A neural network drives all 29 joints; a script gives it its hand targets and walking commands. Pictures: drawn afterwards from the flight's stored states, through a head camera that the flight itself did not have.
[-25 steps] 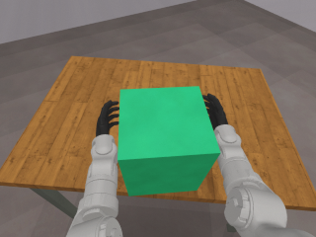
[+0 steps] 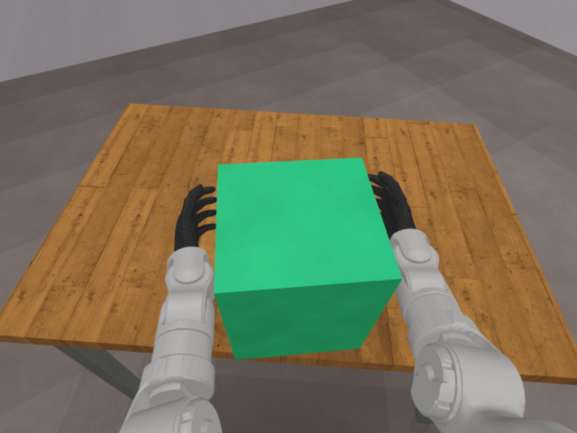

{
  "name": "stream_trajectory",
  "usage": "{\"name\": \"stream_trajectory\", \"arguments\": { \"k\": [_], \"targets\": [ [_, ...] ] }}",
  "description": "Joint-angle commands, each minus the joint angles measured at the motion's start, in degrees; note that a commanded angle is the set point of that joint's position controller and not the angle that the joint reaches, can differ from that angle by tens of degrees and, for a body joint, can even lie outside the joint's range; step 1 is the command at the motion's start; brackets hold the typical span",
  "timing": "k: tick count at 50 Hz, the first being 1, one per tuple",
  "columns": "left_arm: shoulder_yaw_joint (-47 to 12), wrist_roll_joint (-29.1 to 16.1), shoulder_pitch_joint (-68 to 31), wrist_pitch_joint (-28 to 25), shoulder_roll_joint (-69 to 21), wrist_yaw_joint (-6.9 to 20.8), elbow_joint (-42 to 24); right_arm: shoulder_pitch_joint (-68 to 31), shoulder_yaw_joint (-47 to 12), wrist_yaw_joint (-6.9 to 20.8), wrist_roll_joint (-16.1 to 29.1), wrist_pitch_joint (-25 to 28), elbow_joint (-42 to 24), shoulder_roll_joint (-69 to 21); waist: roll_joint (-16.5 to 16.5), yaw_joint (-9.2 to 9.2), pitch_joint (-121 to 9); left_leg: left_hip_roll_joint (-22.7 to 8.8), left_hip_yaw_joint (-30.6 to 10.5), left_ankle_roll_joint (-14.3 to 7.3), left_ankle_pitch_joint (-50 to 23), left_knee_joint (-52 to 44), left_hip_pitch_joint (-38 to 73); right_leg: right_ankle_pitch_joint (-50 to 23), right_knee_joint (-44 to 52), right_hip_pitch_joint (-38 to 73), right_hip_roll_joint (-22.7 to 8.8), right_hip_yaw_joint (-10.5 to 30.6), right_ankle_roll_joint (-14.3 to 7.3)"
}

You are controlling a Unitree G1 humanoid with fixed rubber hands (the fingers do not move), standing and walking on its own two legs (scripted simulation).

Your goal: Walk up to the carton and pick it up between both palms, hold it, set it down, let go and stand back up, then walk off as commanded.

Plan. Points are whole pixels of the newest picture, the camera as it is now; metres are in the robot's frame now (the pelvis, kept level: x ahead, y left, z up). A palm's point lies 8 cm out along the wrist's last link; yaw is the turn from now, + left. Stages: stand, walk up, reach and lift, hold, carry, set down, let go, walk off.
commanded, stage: reach and lift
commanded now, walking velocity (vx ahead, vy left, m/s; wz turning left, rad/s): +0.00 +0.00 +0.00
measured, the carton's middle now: (295, 264) +0.37 +0.02 +0.00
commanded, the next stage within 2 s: none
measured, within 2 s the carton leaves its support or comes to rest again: leaves its support in 0.50 s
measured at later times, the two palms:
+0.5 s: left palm (178, 248) +0.34 +0.19 +0.07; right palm (390, 234) +0.39 -0.11 +0.07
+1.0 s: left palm (165, 228) +0.34 +0.19 +0.11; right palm (397, 215) +0.39 -0.11 +0.12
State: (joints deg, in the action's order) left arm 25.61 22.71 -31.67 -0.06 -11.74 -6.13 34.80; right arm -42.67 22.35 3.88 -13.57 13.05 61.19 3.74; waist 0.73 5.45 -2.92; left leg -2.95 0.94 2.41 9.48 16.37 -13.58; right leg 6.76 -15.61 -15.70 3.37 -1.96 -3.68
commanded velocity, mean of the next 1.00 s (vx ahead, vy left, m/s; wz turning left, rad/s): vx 0.00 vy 0.00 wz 0.00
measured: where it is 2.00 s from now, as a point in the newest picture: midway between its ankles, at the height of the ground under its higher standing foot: outside the picture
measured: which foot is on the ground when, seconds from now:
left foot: down 0.00-1.00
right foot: down 0.00-1.00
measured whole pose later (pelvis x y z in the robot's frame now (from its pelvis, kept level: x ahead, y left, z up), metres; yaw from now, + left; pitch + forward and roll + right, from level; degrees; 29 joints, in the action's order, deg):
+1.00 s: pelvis -0.01 +0.01 +0.00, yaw +3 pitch -1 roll -1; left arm 15.5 14.6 -29.9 19.9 -5.7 -7.4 23.4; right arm -39.8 7.3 -2.9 2.1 -3.5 49.7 4.1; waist 1.7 0.7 -2.1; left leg -1.9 -1.2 1.6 10.6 18.8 -7.4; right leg 7.6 -15.3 -7.1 2.1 -4.7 -2.7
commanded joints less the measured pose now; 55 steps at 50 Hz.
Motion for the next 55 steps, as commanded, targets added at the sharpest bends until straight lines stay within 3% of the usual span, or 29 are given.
{"name": "stream_trajectory", "arguments": {
  "k": [1, 2, 11, 13, 14, 16, 19, 20, 22, 23, 24, 26, 27, 28, 32, 35, 36, 39, 47, 48, 52, 54, 55],
  "targets": [
    [-14.33, 0.45, -21.53, -1.03, -22.86, 3.74, 1.14, -23.25, -13.78, 4.42, -1.68, 3.33, -3.04, -28.56, 2.93, 2.7, -19.65, 2.13, 4.81, -3.34, -13.91, -0.93, -3.54, -21.2, -3.17, 23.05, -3.49, 0.04, 4.59],
    [-15.27, -0.07, -21.92, -0.91, -23.32, 3.76, 0.96, -23.03, -13.2, 4.26, -1.92, 3.25, -2.87, -28.38, 2.44, 1.75, -20.22, 1.95, 4.54, -3.17, -13.82, -1.09, -3.58, -20.32, -3.12, 22.99, -3.31, -0.18, 4.32],
    [-21.01, -2.79, -25.98, -0.08, -24.99, 2.95, -3.03, -25.59, -17.5, 3.14, 0.82, 2.96, -5.79, -28.76, 1.05, 1.32, -25.15, 1.93, 3.54, -2.28, -16.3, 0.07, -1.56, -22.74, -3.84, 23.78, -2.61, -0.69, 3.99],
    [-22.7, -4.01, -24.97, 0.51, -25.73, 2.95, -2.96, -25.71, -18.47, 2.35, 1.49, 2.78, -7.36, -28.7, 1.58, 0.22, -26.18, 1.91, 2.66, -2.15, -17.04, 0.17, -0.77, -25.89, -3.9, 24.54, -2.59, -0.64, 4.09],
    [-22.93, -4.74, -25.64, 0.47, -25.68, 3.09, -2.49, -26.42, -19.34, 2.16, 1.78, 2.63, -6.71, -29.17, 2.17, 0.7, -25.37, 1.84, 2.93, -2.38, -15.91, 0.2, -1.39, -24.68, -3.73, 24.21, -2.7, -0.59, 4.37],
    [-24.77, -6.48, -27.26, 0.88, -25.63, 3.43, -3.58, -25.58, -20.54, 1.34, 2.44, 1.97, -8.9, -30.41, 2.59, -0.94, -25.86, 2.05, 2.73, -2.12, -15.27, 0.53, -1.11, -25.76, -3.36, 25.24, -3.3, -0.35, 4.7],
    [-26.57, -7.56, -28.16, 1.64, -26.06, 3.64, -4.23, -26.6, -22.56, 0.73, 4.43, 1.07, -11.09, -31.31, 1.45, -1.37, -26.13, 2.32, 2.31, -2.02, -14.35, 0.7, -1.39, -25.74, -3.61, 25.51, -3.3, -0.3, 4.92],
    [-28.41, -8.32, -29.38, 2.01, -26.86, 3.77, -5.09, -27.35, -22.87, 0.51, 4.8, 0.57, -12.99, -31.6, 1.09, -2.7, -26.83, 2.3, 2.07, -1.82, -14.36, 0.86, -0.74, -24.41, -3.34, 24.57, -3.13, -0.73, 4.9],
    [-29.66, -9.02, -29.79, 2.52, -27.5, 3.46, -6.69, -27.85, -25.5, 0.35, 6.61, -0.12, -14.53, -32.12, 0.5, -2.2, -27.87, 2.29, 1.72, -1.7, -15.81, 1.48, 0.31, -24.78, -3.43, 24.78, -3.22, -0.75, 4.79],
    [-31.33, -9.71, -29.63, 3.3, -27.96, 3.4, -6.9, -27.67, -25.93, 0.22, 7.0, -0.89, -15.87, -31.56, 0.22, -3.34, -27.81, 2.18, 1.05, -1.47, -16.3, 1.61, 1.78, -24.79, -3.08, 23.27, -2.99, -1.06, 4.67],
    [-32.01, -10.02, -30.95, 3.49, -28.52, 3.01, -8.81, -28.3, -27.51, 0.36, 8.09, -1.3, -16.4, -31.95, 0.23, -2.58, -28.53, 2.1, 0.89, -1.44, -16.2, 1.7, 2.59, -23.19, -3.07, 23.31, -2.68, -1.04, 4.44],
    [-32.99, -11.03, -31.04, 4.93, -27.96, 3.01, -8.42, -28.49, -28.6, 0.2, 9.26, -2.94, -18.24, -32.44, 0.63, -3.02, -27.59, 2.32, 0.49, -1.71, -14.6, 1.84, 3.05, -19.46, -2.22, 21.91, -2.63, -1.03, 4.33],
    [-33.87, -10.67, -30.37, 5.71, -28.77, 2.79, -8.42, -28.72, -28.82, 0.37, 9.72, -3.46, -18.82, -31.95, -1.12, -3.44, -27.37, 2.08, -0.04, -1.43, -14.54, 1.78, 4.15, -17.59, -2.0, 19.94, -2.43, -1.46, 3.88],
    [-33.97, -11.14, -30.75, 6.45, -28.61, 2.82, -9.02, -29.82, -29.38, 0.13, 10.37, -4.1, -20.27, -32.89, 0.21, -2.83, -27.47, 2.2, 0.24, -1.67, -13.93, 2.01, 5.03, -16.23, -1.7, 19.75, -2.27, -1.43, 4.13],
    [-32.07, -10.35, -30.96, 10.15, -28.22, 2.23, -7.94, -32.57, -29.45, 0.97, 11.8, -7.21, -20.27, -31.73, -0.41, -2.23, -23.01, 1.91, -0.77, -2.11, -9.85, 0.8, 6.04, -8.6, -0.57, 16.57, -1.92, -1.83, 3.48],
    [-32.11, -10.89, -31.69, 12.24, -28.1, 2.31, -8.16, -33.83, -28.77, 1.08, 12.16, -8.38, -21.45, -31.59, 0.75, -3.22, -22.41, 2.01, -0.93, -2.15, -9.98, 0.67, 6.87, -8.85, -0.1, 15.87, -1.97, -1.95, 3.41],
    [-30.68, -10.35, -29.97, 12.87, -28.04, 2.51, -6.8, -32.93, -29.13, 1.08, 12.44, -9.03, -20.18, -32.54, 1.4, -2.35, -20.88, 2.2, -0.55, -2.42, -9.93, 0.86, 6.8, -8.4, -0.09, 16.48, -2.05, -1.69, 3.46],
    [-29.69, -10.19, -32.07, 14.4, -27.48, 2.94, -9.1, -32.4, -28.57, 1.01, 13.37, -10.43, -18.79, -33.14, 1.21, -2.91, -19.61, 2.4, -0.43, -2.6, -8.7, 0.28, 7.38, -7.66, -0.09, 16.97, -2.17, -1.44, 3.74],
    [-32.09, -10.35, -29.02, 18.58, -27.18, 4.57, -14.76, -30.75, -31.77, -0.9, 16.57, -13.0, -22.28, -33.1, -0.27, -5.05, -19.62, 3.58, -0.42, -1.64, -15.3, 2.04, 8.44, -18.88, -1.49, 21.96, -2.01, -0.96, 4.84],
    [-33.19, -11.11, -29.89, 19.06, -26.75, 5.09, -16.37, -31.41, -32.08, -1.38, 16.7, -13.04, -25.34, -33.2, -0.23, -6.16, -20.72, 3.92, -0.28, -1.63, -14.89, 2.12, 8.54, -20.08, -1.56, 22.65, -2.46, -0.79, 5.18],
    [-34.29, -11.75, -30.07, 20.37, -24.98, 5.89, -20.62, -32.35, -36.65, -2.98, 19.23, -14.46, -32.22, -35.58, 0.6, -5.62, -22.37, 4.64, -0.32, -1.96, -15.03, 2.49, 6.13, -24.32, -2.96, 26.99, -2.83, 0.17, 6.12],
    [-35.09, -12.14, -31.39, 21.52, -24.63, 6.46, -21.43, -34.46, -37.32, -3.49, 20.41, -15.27, -33.68, -35.72, -0.07, -5.88, -21.79, 4.65, -0.6, -2.07, -13.31, 2.15, 6.41, -22.12, -2.81, 25.96, -3.0, 0.11, 6.27],
    [-34.82, -11.49, -31.61, 22.32, -24.93, 6.46, -20.61, -34.66, -36.53, -3.4, 20.28, -16.13, -32.33, -34.48, -1.29, -5.89, -19.88, 4.4, -1.13, -1.67, -12.29, 1.47, 6.67, -17.54, -2.17, 24.01, -2.56, -0.4, 5.67]
  ]
}}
